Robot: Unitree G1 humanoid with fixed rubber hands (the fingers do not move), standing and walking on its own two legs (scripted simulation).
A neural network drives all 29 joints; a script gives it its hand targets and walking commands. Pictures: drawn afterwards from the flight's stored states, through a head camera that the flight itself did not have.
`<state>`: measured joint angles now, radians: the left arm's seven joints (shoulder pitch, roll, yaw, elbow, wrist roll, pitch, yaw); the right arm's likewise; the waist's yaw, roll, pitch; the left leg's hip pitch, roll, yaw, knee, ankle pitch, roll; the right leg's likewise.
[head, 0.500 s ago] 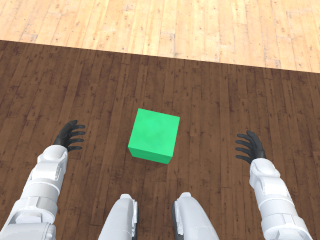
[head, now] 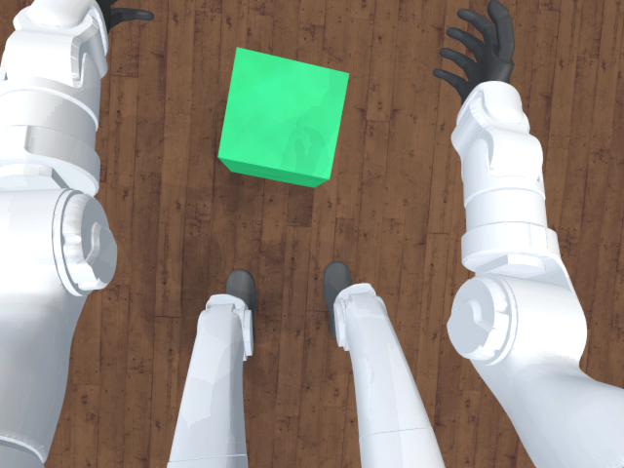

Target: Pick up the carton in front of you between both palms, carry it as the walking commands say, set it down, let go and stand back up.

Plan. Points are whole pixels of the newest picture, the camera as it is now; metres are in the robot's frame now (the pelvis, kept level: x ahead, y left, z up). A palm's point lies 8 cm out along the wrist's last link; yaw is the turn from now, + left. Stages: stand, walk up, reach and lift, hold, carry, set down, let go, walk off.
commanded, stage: reach and lift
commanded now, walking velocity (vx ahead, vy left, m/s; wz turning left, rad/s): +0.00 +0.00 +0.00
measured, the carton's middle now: (282, 129) +0.54 -0.02 -0.54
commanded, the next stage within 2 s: none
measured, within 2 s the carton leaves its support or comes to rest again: leaves its support in 1.86 s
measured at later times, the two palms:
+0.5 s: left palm (169, 74) +0.58 +0.15 -0.29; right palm (413, 120) +0.50 -0.22 -0.28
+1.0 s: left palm (193, 110) +0.57 +0.15 -0.46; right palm (375, 140) +0.50 -0.21 -0.46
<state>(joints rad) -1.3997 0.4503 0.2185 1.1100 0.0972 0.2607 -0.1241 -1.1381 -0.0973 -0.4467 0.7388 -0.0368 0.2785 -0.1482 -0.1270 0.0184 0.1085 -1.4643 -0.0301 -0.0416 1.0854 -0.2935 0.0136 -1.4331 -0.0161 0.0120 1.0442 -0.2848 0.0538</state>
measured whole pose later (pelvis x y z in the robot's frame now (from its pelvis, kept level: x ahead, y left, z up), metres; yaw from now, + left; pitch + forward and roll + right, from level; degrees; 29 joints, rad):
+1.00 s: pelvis -0.03 +0.00 -0.27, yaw -5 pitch +38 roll -5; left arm -1.71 0.56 -0.05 1.27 -0.16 0.12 -0.02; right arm -1.52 -0.20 -0.33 1.05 0.12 0.11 -0.18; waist -0.08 -0.03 0.45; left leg -2.24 -0.04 -0.07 2.16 -0.58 -0.01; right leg -2.21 0.06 0.02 2.09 -0.55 0.10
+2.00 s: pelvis -0.01 -0.01 -0.27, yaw -3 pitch +40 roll -4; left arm -1.41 0.32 0.05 0.93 -0.03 0.31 0.08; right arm -1.24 -0.05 -0.43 0.69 0.06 0.28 -0.20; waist -0.05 -0.04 0.21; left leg -2.26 -0.09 -0.08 2.17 -0.61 -0.04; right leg -2.23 0.12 0.07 2.12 -0.59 0.12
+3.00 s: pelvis +0.02 -0.02 -0.03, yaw +1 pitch +33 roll -1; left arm -0.75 -0.04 0.35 0.70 0.22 0.36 0.04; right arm -0.68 0.12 -0.46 0.59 -0.20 0.35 -0.08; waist -0.03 0.00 -0.23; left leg -1.43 -0.10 -0.12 1.33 -0.46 -0.04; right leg -1.41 0.09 0.12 1.31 -0.47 0.07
